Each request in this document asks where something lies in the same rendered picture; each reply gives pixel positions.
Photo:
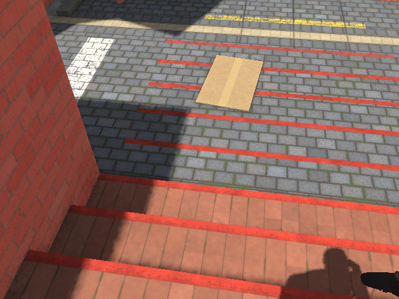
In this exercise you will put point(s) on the stairs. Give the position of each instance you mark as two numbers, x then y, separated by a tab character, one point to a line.
149	239

